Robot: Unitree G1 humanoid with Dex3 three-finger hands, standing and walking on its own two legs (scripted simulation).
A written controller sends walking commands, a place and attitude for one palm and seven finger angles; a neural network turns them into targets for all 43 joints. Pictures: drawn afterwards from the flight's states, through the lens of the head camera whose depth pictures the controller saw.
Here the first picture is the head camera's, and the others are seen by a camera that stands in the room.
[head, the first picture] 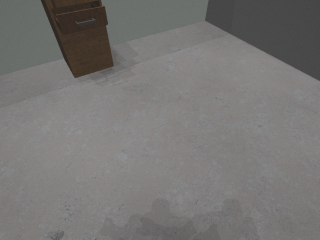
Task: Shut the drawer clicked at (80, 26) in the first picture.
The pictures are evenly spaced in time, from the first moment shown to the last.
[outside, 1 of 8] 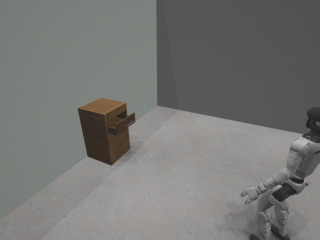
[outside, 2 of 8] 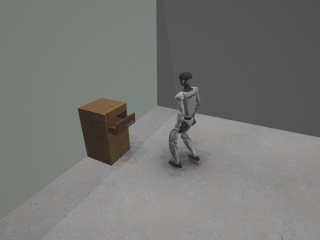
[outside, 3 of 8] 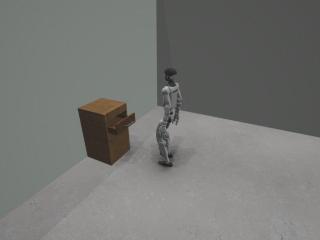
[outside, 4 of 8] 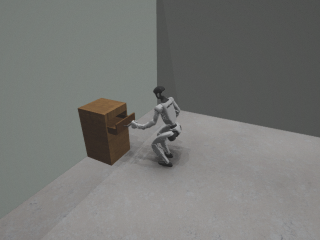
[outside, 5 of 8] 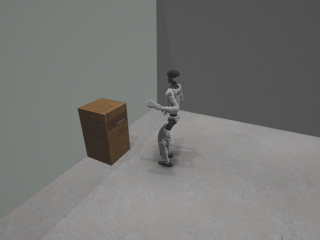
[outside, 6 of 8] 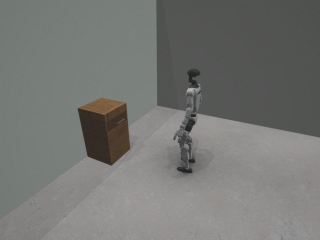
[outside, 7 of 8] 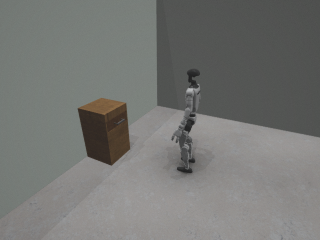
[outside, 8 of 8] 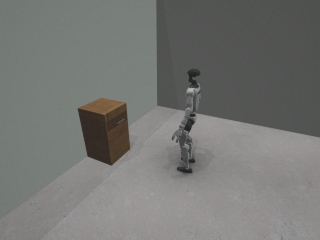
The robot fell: no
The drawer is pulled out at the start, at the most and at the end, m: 0.15 0.15 0.00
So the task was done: yes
